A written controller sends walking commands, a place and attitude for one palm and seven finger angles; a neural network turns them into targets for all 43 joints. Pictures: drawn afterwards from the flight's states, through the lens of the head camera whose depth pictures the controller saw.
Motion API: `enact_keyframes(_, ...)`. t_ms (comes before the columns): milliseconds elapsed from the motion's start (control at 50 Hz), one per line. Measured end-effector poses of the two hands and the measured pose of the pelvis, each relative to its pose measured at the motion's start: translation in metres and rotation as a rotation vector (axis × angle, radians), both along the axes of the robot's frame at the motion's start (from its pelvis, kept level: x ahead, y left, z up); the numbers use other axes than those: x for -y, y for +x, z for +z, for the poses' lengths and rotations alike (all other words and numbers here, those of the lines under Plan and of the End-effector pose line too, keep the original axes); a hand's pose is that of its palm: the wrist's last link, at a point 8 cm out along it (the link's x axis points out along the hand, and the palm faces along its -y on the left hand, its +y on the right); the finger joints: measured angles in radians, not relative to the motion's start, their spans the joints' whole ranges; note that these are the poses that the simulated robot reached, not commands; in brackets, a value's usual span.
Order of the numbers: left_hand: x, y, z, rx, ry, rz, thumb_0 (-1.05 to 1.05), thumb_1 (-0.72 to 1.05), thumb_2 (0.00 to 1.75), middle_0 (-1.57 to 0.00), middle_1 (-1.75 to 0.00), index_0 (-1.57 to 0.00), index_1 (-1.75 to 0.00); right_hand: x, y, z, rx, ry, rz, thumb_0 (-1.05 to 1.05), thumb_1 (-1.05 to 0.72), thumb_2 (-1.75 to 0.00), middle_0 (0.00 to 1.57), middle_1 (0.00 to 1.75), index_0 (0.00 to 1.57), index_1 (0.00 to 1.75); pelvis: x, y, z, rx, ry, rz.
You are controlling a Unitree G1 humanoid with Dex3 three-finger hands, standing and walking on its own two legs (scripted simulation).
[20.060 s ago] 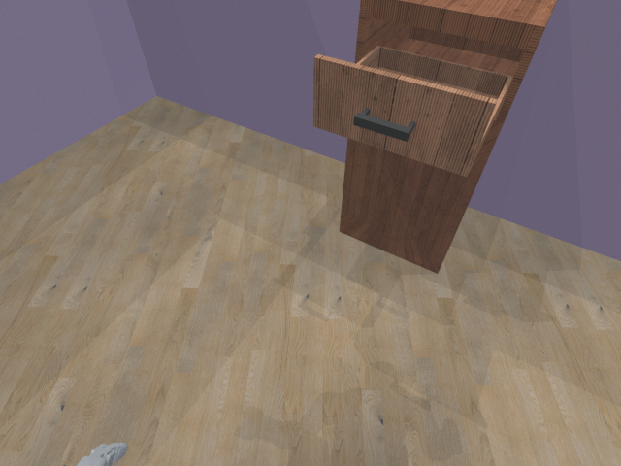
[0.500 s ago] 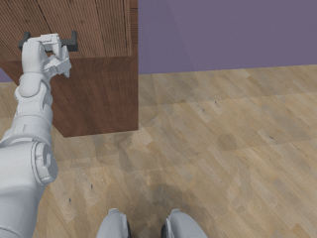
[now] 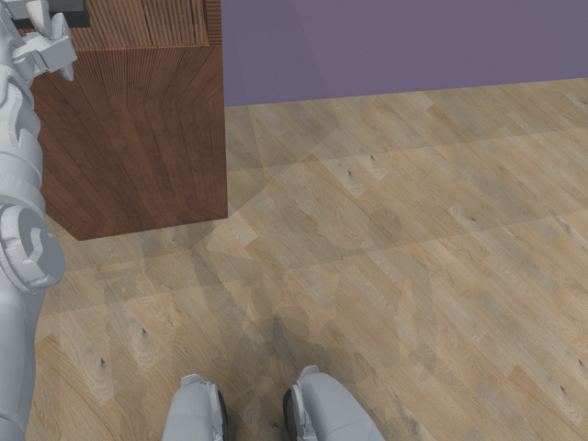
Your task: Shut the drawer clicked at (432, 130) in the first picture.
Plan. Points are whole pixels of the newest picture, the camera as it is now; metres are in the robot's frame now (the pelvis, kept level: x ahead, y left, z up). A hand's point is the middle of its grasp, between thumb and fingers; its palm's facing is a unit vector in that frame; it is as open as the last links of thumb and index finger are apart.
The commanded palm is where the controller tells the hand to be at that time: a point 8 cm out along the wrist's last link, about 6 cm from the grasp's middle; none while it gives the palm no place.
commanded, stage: push the drawer shut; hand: left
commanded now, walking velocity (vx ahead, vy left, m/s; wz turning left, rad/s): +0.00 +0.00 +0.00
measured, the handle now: (25, 2) +0.66 +0.22 +0.10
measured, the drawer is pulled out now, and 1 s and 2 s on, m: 0.00 0.00 0.00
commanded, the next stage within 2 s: pull the fist back off the drawer in 0.26 s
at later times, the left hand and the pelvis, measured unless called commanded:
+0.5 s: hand (52, 38) +0.59 +0.19 +0.11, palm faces +0.05 -1.00 -0.03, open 3.4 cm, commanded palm +0.61 +0.20 +0.10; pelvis -0.02 +0.01 -0.01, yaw +0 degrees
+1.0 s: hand (64, 45) +0.59 +0.18 +0.10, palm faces +0.07 -1.00 -0.01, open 3.0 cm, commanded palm +0.56 +0.20 +0.10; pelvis -0.01 +0.01 +0.00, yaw +0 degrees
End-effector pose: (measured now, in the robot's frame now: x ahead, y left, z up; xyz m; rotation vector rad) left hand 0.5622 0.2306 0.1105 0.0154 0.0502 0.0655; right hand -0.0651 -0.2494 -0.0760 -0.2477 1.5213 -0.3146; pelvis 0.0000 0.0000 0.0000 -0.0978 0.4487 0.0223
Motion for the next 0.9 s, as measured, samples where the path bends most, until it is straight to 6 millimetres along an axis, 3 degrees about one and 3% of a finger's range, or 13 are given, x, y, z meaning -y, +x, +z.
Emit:
enact_keyframes(200, -0.007, 0.003, 0.001, 0.005, 0.014, -0.002, 0.07, 0.60, 0.88, -1.40, -1.60, -1.40, -1.60, -0.007, -0.012, -0.001, -0.038, 0.007, 0.004, 0.00, -0.91, -0.90, 0.20, 0.30, 0.20, 0.30, -0.001, -0.004, -0.005, -0.018, -0.011, 0.009)
enact_keyframes(620, -0.010, 0.005, -0.001, 0.002, 0.013, -0.017, 0.05, 0.58, 0.88, -1.40, -1.60, -1.40, -1.60, -0.012, -0.021, -0.003, -0.003, -0.026, 0.028, 0.00, -0.91, -0.90, 0.20, 0.30, 0.20, 0.30, -0.008, -0.018, -0.013, -0.034, -0.025, 0.007)
enact_keyframes(900, -0.005, 0.001, -0.005, 0.005, -0.004, -0.006, 0.01, 0.65, 0.86, -1.40, -1.60, -1.40, -1.60, -0.020, -0.014, -0.004, -0.010, 0.019, 0.018, 0.00, -0.91, -0.90, 0.20, 0.30, 0.20, 0.30, -0.012, -0.013, -0.009, -0.026, -0.016, 0.002)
